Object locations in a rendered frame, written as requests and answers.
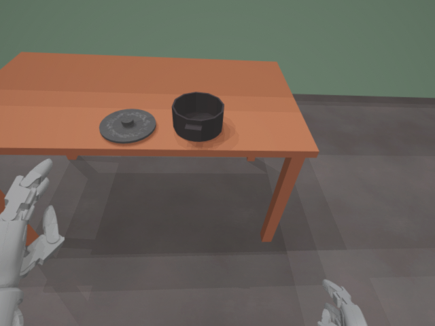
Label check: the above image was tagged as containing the pot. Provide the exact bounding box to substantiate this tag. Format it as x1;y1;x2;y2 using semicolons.
172;92;224;142

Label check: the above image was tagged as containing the right robot hand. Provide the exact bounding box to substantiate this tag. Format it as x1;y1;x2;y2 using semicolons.
317;279;368;326

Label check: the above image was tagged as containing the lid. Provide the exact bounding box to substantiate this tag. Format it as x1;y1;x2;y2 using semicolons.
99;109;156;144

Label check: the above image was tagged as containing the robot left forearm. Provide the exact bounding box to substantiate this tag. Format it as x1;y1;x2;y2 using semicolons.
0;287;24;326

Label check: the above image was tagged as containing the left robot hand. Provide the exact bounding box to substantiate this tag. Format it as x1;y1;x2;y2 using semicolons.
0;159;65;288

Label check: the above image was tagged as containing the table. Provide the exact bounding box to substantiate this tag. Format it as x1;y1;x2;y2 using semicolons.
0;52;319;246

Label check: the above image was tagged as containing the knob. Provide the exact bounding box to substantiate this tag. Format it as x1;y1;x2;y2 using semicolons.
121;116;134;126

